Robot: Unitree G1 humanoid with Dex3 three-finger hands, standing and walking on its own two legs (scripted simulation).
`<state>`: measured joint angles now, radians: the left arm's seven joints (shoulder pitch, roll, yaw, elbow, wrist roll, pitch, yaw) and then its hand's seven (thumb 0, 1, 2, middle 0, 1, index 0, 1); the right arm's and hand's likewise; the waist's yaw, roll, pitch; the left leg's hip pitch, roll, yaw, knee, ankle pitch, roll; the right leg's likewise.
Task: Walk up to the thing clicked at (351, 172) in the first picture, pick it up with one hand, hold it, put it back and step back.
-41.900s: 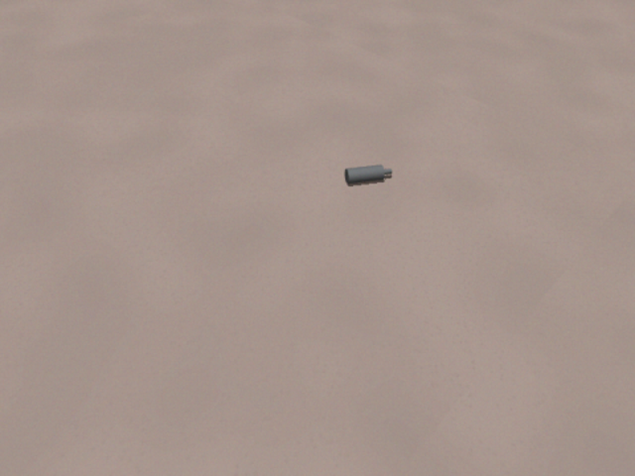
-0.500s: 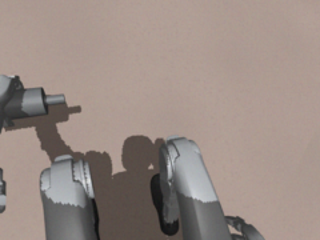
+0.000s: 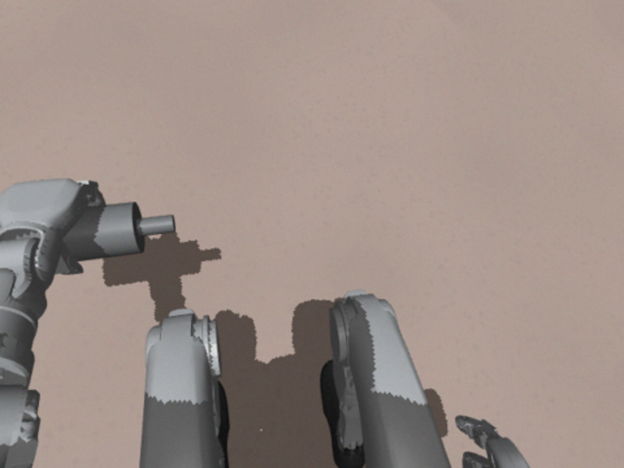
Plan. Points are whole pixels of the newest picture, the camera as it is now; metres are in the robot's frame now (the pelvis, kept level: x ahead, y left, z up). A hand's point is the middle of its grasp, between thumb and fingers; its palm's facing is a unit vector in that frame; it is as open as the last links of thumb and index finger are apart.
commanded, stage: lift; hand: left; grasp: from above
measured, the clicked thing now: (87, 233) +0.44 +0.26 -0.14
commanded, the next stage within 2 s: hold in 1.16 s
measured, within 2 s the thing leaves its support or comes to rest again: neither
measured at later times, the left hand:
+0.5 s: hand out of the picture +0.36 +0.27 +0.10, palm faces -0.46 -0.10 -0.88, open 10.1 cm
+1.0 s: hand out of the picture +0.36 +0.24 +0.21, palm faces -0.46 -0.11 -0.88, open 10.0 cm
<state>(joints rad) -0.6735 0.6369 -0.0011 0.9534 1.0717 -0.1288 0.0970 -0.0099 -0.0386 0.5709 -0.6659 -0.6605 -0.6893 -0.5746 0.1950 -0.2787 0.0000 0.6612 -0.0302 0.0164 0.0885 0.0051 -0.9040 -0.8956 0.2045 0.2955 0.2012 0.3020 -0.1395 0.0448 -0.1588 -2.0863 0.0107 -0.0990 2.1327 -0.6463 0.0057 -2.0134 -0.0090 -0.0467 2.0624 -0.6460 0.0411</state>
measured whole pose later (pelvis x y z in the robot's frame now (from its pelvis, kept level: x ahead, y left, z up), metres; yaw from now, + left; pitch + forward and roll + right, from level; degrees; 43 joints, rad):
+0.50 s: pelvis +0.02 +0.00 +0.18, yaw +3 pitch +22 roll -4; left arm -0.36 0.50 -0.13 0.70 0.99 0.00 0.05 -0.02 -0.02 0.52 -0.70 -0.57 -0.72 -0.50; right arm 0.19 -0.24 -0.01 0.69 0.04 0.03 -0.03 0.01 -0.90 -0.89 0.20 0.30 0.20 0.30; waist -0.08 0.04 -0.17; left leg -1.36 0.03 -0.05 1.53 -0.56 0.01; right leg -1.32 -0.01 -0.02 1.47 -0.54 0.03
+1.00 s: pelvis +0.05 +0.00 +0.30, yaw +3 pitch +12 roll -1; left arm -0.32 0.39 -0.18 0.82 0.99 0.03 0.14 -0.02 -0.01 0.49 -0.73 -0.51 -0.74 -0.45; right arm 0.26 -0.25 -0.03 0.75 0.04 -0.03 -0.05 0.01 -0.90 -0.89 0.20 0.30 0.20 0.30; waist -0.07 0.03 -0.09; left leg -0.79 0.04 0.00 0.99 -0.42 0.00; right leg -0.77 -0.01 0.00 0.95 -0.40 0.02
